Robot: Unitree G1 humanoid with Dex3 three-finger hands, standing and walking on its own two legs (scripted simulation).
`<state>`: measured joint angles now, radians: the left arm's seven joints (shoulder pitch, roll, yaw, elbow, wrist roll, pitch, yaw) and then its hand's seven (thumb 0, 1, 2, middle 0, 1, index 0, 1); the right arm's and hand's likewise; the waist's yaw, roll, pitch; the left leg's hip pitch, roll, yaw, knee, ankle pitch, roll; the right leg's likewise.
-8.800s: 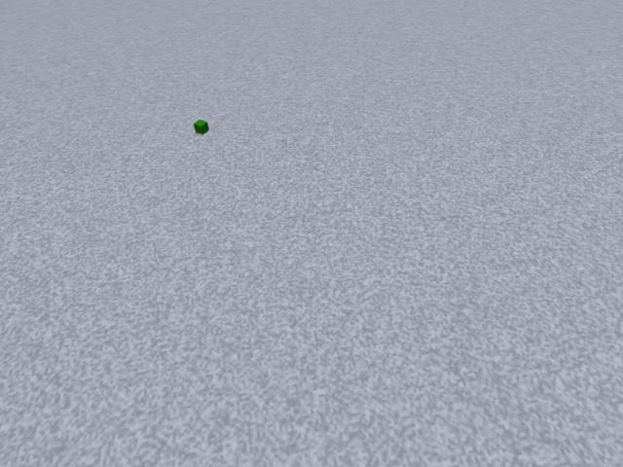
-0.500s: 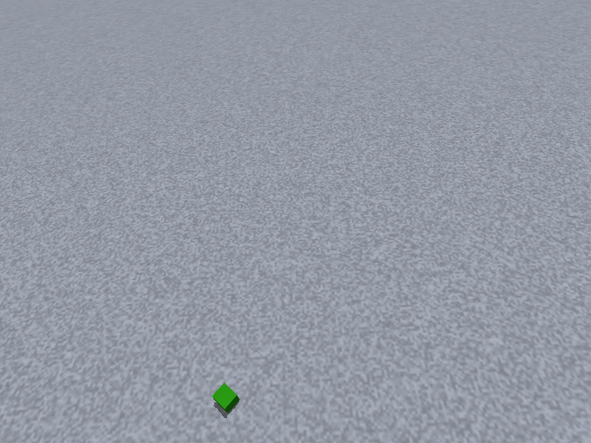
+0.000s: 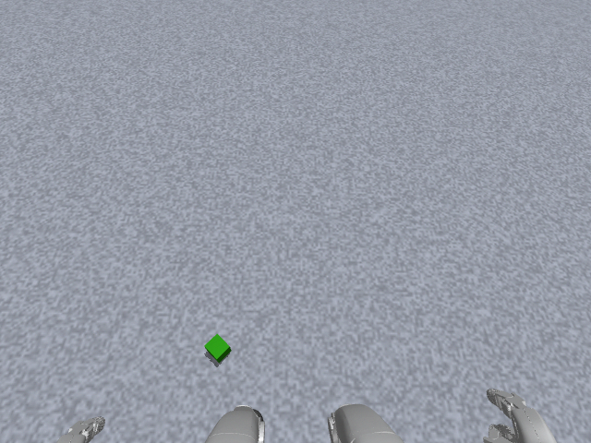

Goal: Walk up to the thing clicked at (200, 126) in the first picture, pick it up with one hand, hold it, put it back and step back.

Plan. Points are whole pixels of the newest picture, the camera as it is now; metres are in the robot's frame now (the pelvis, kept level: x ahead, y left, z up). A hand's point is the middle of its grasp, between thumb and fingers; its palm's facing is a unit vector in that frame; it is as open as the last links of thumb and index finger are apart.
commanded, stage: walk up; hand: left
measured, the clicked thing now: (218, 348) +0.42 +0.24 -0.73
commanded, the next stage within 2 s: stand in 1.80 s
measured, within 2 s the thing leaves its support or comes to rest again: neither
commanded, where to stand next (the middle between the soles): +0.05 -0.02 m, yaw +0 degrees
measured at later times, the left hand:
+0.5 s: hand out of the picture -0.01 +0.25 -0.14, palm faces +0.00 -0.91 -0.41, open 7.4 cm
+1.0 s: hand out of the picture -0.04 +0.23 -0.13, palm faces +0.03 -0.93 -0.36, open 7.4 cm
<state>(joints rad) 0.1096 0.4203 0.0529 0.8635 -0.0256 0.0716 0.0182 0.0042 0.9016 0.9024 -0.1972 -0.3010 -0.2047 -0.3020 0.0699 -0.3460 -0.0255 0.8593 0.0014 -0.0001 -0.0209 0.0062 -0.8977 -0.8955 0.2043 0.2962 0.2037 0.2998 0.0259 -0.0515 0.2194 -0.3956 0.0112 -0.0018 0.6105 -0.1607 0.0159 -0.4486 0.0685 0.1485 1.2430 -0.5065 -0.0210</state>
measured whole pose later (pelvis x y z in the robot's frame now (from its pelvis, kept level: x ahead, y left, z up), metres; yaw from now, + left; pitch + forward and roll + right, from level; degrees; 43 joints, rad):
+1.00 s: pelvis -0.10 -0.04 +0.02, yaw +1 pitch -3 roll -1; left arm 0.19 0.36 0.02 1.05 0.02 -0.03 -0.01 0.01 0.90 0.90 -0.20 -0.30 -0.21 -0.30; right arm 0.13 -0.38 -0.02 1.02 -0.02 0.00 0.03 0.01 -0.90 -0.90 0.20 0.30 0.20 0.30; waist 0.02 0.03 0.04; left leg -0.21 -0.01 -0.05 0.49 -0.24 0.00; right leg -0.19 -0.01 -0.01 0.46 -0.21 0.01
